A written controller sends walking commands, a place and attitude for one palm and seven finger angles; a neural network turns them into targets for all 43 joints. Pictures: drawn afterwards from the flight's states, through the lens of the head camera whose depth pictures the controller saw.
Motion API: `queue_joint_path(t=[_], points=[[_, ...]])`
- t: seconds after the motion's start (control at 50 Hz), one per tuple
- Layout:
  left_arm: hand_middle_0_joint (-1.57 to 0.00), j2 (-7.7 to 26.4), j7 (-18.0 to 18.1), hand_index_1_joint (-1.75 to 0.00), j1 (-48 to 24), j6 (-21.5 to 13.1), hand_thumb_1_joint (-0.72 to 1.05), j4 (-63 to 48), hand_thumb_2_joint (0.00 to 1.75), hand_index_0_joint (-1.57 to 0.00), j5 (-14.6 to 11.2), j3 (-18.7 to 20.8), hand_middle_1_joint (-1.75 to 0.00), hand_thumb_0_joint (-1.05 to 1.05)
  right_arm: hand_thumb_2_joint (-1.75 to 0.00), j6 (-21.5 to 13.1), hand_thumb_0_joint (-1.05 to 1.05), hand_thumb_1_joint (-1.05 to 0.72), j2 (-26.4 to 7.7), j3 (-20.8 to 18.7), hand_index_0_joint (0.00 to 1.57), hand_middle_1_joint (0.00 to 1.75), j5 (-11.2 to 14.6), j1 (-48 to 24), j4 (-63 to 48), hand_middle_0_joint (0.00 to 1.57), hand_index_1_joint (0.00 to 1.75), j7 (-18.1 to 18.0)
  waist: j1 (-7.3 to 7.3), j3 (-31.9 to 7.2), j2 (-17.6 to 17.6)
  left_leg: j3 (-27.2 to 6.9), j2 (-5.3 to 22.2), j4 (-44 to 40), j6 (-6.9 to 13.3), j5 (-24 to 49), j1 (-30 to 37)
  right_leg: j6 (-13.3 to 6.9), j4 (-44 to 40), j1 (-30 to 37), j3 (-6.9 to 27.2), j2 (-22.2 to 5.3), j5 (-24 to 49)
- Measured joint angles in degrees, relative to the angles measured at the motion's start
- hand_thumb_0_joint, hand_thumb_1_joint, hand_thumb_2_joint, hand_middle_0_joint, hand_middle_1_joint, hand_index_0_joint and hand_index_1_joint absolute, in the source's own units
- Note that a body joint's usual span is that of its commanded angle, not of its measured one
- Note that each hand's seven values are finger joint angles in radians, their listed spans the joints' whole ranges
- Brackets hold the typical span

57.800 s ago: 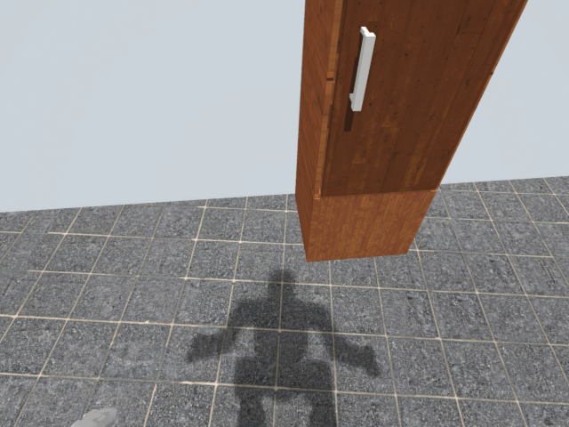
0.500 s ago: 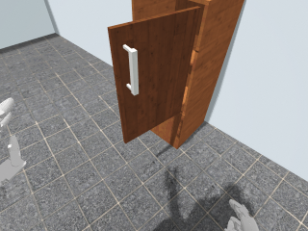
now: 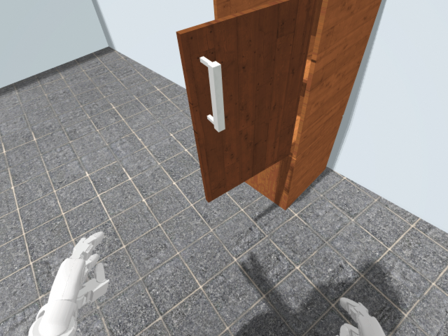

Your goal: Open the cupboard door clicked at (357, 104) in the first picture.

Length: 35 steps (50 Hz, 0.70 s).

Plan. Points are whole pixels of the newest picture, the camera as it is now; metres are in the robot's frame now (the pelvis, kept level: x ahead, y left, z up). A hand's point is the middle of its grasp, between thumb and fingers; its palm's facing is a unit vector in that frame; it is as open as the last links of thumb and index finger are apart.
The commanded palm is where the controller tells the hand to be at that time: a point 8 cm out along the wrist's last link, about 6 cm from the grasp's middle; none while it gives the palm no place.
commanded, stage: let the arm hang, fingers relaxed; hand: left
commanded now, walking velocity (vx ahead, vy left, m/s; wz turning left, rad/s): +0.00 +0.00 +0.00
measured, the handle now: (212, 95) +0.62 +0.06 +0.11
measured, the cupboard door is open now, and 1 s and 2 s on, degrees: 79 79 79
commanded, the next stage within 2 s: look to check the result in 0.96 s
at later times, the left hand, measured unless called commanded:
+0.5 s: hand out of the picture -0.07 +0.20 -0.15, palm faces +0.05 -0.97 -0.25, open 7.3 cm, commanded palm none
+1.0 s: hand out of the picture -0.02 +0.17 -0.16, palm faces +0.04 -0.98 -0.18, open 7.3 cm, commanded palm none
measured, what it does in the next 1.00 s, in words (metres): stands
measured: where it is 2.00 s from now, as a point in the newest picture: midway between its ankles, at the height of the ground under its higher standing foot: outside the picture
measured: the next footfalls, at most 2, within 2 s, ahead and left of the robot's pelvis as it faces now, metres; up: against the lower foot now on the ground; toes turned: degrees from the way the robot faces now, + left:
none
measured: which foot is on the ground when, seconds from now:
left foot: down 0.00-1.00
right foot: down 0.00-1.00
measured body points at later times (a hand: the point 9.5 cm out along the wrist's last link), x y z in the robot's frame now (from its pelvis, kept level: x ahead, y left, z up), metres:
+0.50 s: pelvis -0.01 +0.01 +0.01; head +0.01 +0.00 +0.46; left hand -0.07 +0.25 -0.13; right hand +0.00 -0.22 -0.15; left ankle +0.04 +0.12 -0.73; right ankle -0.05 -0.11 -0.73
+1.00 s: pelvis -0.01 +0.00 +0.02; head +0.00 -0.01 +0.46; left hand -0.02 +0.22 -0.14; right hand -0.02 -0.21 -0.15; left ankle +0.04 +0.12 -0.73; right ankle -0.05 -0.11 -0.73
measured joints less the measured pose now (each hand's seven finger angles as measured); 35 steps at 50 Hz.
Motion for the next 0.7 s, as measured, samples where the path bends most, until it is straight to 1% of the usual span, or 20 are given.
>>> queue_joint_path(t=[0.02,0.06,0.1,0.14,0.16,0.18,0.22,0.26,0.36,0.48,0.6,0.7], points=[[-0.20,-1.40,-0.52,-0.30,-0.58,1.27,0.90,5.96,0.90,-0.20,0.12,-1.84,-0.30,0.00,-0.90,0.71,0.01,-0.91,0.22,0.10,0.20,0.30,-0.15,-0.02,0.76,0.20,0.30,0.16,-0.48,0.18,0.03,-0.13,-0.12,0.06,-0.01,-0.04,0.10,-0.05,0.19,0.09,-0.14,-0.10,0.09],[-0.20,-4.02,-1.18,-0.30,-0.64,2.76,0.90,15.70,0.90,-0.20,0.07,-4.77,-0.30,0.00,-0.90,1.88,0.01,-0.91,1.09,0.43,0.20,0.30,-0.47,0.70,2.28,0.20,0.30,0.38,-1.13,0.96,-1.11,-0.38,-0.39,-0.15,-0.09,0.00,0.81,-0.18,0.30,0.79,-0.42,-0.33,0.00],[-0.20,-6.36,-1.28,-0.30,0.13,3.45,0.90,23.26,0.90,-0.20,-0.26,-6.64,-0.30,0.01,-0.90,2.90,0.01,-0.91,2.19,0.82,0.20,0.30,-0.80,1.82,4.16,0.20,0.30,0.45,-1.25,2.22,-3.21,-0.55,-0.58,-0.86,-0.18,0.24,2.03,-0.23,-0.12,1.95,-0.63,-0.48,-0.02],[-0.20,-8.36,-0.98,-0.30,1.12,3.73,0.91,29.30,0.90,-0.20,-0.88,-7.56,-0.30,0.01,-0.90,3.68,0.01,-0.91,3.03,1.18,0.20,0.30,-0.92,3.12,6.21,0.20,0.30,0.35,-1.01,3.50,-4.94,-0.96,-0.51,-1.82,-0.24,0.74,3.02,-0.22,-1.44,3.23,-1.05,-0.31,0.50],[-0.20,-8.62,0.15,-0.30,1.19,3.25,0.95,31.18,0.90,-0.21,-1.57,-6.04,-0.30,-0.01,-0.90,3.94,0.01,-0.91,3.43,1.20,0.20,0.30,-0.91,3.89,7.30,0.20,0.30,0.18,-0.67,4.08,-5.44,-1.47,-0.37,-2.22,-0.29,1.06,3.16,-0.26,-2.45,3.82,-1.56,-0.04,1.02],[-0.21,-8.08,0.51,-0.30,1.11,2.91,0.97,32.95,0.90,-0.21,-1.65,-5.54,-0.30,-0.02,-0.90,4.21,0.01,-0.91,3.72,1.26,0.20,0.30,-0.87,4.54,8.51,0.20,0.30,0.02,-0.17,4.67,-5.73,-1.89,-0.22,-2.72,-0.35,1.46,3.37,-0.34,-3.54,4.40,-1.96,0.21,1.63],[-0.21,-6.91,0.27,-0.30,1.34,2.52,1.00,36.38,0.90,-0.21,-1.49,-5.46,-0.30,-0.03,-0.90,4.84,0.01,-0.91,4.01,1.19,0.20,0.30,-0.85,5.39,10.82,0.20,0.30,-0.26,0.50,5.56,-5.62,-2.47,0.05,-3.80,-0.41,2.26,3.74,-0.46,-5.75,5.40,-2.51,0.66,2.92],[-0.21,-6.21,0.04,-0.30,2.01,2.34,0.99,39.56,0.90,-0.21,-1.42,-5.47,-0.30,-0.03,-0.90,5.30,0.01,-0.91,4.05,0.87,0.20,0.30,-0.78,5.95,12.66,0.20,0.30,-0.57,0.75,6.10,-4.93,-2.72,0.20,-4.74,-0.35,2.93,4.05,-0.46,-7.60,6.14,-2.74,0.93,4.08],[-0.20,-5.86,-0.18,-0.30,4.05,2.13,0.95,46.14,0.90,-0.21,-1.42,-5.73,-0.30,-0.01,-0.90,5.43,0.01,-0.91,3.92,0.29,0.20,0.30,-0.44,6.58,15.92,0.20,0.30,-1.06,0.71,6.57,-2.80,-2.17,-0.01,-7.10,0.13,4.23,5.39,-0.03,-10.19,7.37,-2.26,0.72,5.80],[-0.20,-6.68,-0.03,-0.30,4.88,1.72,0.92,50.22,0.90,-0.20,-1.45,-6.12,-0.30,0.00,-0.90,5.00,0.01,-0.91,4.56,0.28,0.20,0.30,-0.21,6.43,18.35,0.20,0.30,-1.17,0.60,6.25,-1.41,-1.17,-0.51,-9.45,0.57,5.48,6.94,0.41,-11.02,7.91,-1.37,0.08,6.54],[-0.20,-8.36,0.12,-0.30,3.91,1.09,0.91,51.24,0.90,-0.20,-1.49,-6.50,-0.30,0.00,-0.90,4.74,0.01,-0.92,5.18,0.33,0.20,0.30,-0.31,6.17,20.04,0.20,0.30,-1.25,0.45,5.37,-1.20,-0.62,-0.80,-10.50,0.70,6.02,7.85,0.58,-10.84,8.09,-0.86,-0.30,6.57],[-0.20,-9.81,0.22,-0.30,2.51,0.66,0.91,50.98,0.90,-0.20,-1.47,-6.67,-0.30,0.00,-0.90,4.52,0.01,-0.92,5.60,0.27,0.20,0.30,-0.37,6.28,20.74,0.20,0.30,-1.24,0.11,4.69,-1.77,-0.43,-0.80,-10.76,0.62,6.10,8.21,0.51,-10.57,8.13,-0.67,-0.33,6.43]])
